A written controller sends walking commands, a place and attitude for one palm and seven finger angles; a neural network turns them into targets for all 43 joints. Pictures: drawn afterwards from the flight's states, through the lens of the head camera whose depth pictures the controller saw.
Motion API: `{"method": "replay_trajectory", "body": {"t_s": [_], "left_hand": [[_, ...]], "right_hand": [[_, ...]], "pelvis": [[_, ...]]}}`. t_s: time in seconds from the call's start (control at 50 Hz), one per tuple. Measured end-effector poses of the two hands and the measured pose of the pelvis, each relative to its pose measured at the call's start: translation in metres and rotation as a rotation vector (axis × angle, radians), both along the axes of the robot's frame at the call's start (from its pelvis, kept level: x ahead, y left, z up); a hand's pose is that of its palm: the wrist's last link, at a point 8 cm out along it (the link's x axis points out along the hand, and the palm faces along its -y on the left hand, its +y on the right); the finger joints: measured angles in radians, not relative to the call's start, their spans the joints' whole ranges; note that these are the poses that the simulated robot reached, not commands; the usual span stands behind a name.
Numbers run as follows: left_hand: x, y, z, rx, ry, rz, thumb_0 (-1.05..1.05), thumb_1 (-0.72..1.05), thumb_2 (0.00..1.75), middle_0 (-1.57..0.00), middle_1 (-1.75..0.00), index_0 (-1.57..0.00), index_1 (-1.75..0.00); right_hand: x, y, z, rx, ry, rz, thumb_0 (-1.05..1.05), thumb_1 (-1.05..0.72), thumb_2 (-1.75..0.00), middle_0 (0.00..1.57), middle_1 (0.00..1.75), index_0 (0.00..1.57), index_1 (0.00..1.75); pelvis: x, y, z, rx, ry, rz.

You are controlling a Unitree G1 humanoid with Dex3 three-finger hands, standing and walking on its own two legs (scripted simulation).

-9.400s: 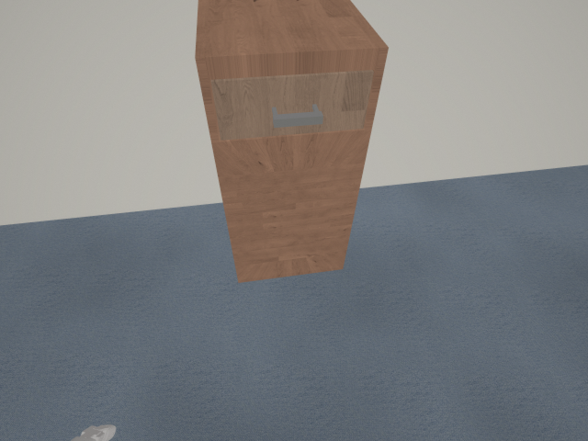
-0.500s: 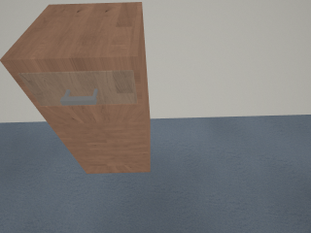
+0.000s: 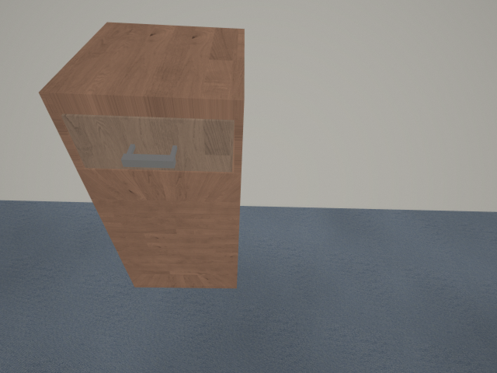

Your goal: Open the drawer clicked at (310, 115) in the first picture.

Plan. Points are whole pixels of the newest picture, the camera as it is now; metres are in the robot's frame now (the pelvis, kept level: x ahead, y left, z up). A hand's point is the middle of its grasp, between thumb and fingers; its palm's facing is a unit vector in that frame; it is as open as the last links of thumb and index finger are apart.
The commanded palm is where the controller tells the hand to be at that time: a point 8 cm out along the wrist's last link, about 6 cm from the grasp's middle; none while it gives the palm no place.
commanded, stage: come to a stop and stand still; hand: left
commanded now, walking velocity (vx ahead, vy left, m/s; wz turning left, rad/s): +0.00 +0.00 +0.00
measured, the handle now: (151, 154) +0.57 +0.28 +0.00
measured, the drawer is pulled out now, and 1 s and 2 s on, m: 0.00 0.00 0.00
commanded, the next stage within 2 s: look again from close up in 0.68 s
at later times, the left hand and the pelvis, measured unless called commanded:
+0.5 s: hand out of the picture -0.02 +0.13 -0.17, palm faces +0.04 -0.99 -0.17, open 7.4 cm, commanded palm none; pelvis -0.01 -0.03 +0.00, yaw +0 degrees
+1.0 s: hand out of the picture -0.03 +0.12 -0.17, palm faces +0.06 -0.99 -0.15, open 7.4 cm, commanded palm none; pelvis -0.02 -0.03 +0.00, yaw +0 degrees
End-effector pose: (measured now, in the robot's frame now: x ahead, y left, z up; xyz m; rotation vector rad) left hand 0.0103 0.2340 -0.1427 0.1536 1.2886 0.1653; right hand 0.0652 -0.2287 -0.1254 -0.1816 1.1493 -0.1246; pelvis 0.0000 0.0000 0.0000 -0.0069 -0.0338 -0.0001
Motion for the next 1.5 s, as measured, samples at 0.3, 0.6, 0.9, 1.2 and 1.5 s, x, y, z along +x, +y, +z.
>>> {"method": "replay_trajectory", "body": {"t_s": [0.3, 0.6, 0.9, 1.2, 1.5], "left_hand": [[-0.041, -0.031, 0.0, -0.029, 0.1, 0.019, 0.01, 0.91, 0.9, -0.2, -0.3, -0.2, -0.3], [-0.038, -0.058, -0.001, -0.049, 0.076, 0.021, 0.01, 0.91, 0.9, -0.2, -0.3, -0.2, -0.3], [-0.043, -0.061, -0.003, -0.055, 0.088, 0.038, 0.01, 0.91, 0.9, -0.2, -0.3, -0.2, -0.3], [-0.045, -0.06, -0.002, -0.056, 0.104, 0.044, 0.01, 0.91, 0.9, -0.2, -0.3, -0.2, -0.3], [-0.034, -0.056, -0.003, -0.052, 0.093, 0.071, 0.01, 0.91, 0.9, -0.2, -0.3, -0.2, -0.3]], "right_hand": [[-0.072, -0.019, -0.01, 0.006, 0.188, -0.055, 0.0, -0.91, -0.9, 0.2, 0.3, 0.2, 0.3], [-0.1, -0.014, -0.017, 0.059, 0.237, -0.085, 0.0, -0.91, -0.9, 0.2, 0.3, 0.2, 0.3], [-0.101, -0.015, -0.016, 0.055, 0.239, -0.09, 0.0, -0.91, -0.9, 0.2, 0.3, 0.2, 0.3], [-0.09, -0.015, -0.014, 0.048, 0.229, -0.08, 0.0, -0.91, -0.9, 0.2, 0.3, 0.2, 0.3], [-0.082, -0.017, -0.017, 0.046, 0.257, -0.058, 0.0, -0.91, -0.9, 0.2, 0.3, 0.2, 0.3]], "pelvis": [[-0.009, -0.017, 0.004, 0.004, -0.003, 0.004], [-0.016, -0.033, 0.003, 0.006, -0.004, 0.0], [-0.016, -0.035, 0.003, 0.003, 0.004, 0.001], [-0.012, -0.033, 0.004, 0.003, 0.009, 0.001], [-0.001, -0.032, 0.001, 0.0, 0.022, 0.02]]}}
